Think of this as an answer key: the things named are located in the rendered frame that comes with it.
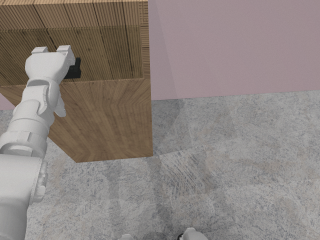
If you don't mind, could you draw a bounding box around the left robot shin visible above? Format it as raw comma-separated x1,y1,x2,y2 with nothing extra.
121,234,133,239

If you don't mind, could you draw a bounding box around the cabinet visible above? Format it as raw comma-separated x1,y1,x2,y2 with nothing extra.
0,0,153,163

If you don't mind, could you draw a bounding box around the robot left forearm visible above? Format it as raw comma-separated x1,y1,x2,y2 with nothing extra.
0,76,60,160

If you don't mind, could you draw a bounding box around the handle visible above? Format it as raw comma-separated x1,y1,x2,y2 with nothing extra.
64,57,81,79

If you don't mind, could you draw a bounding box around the drawer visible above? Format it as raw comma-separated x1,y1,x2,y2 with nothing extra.
0,25,143,86

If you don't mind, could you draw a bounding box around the robot shin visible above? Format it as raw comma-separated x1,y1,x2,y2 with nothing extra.
121,234,133,239
183,227,196,235

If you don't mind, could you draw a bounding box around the left robot hand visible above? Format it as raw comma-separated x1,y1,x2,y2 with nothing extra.
25,45,76,117

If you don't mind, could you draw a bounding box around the right robot shin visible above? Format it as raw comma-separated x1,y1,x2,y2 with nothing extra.
183,227,196,235

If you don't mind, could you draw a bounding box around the left robot upper arm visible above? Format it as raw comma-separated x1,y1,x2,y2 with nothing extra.
0,154,48,240

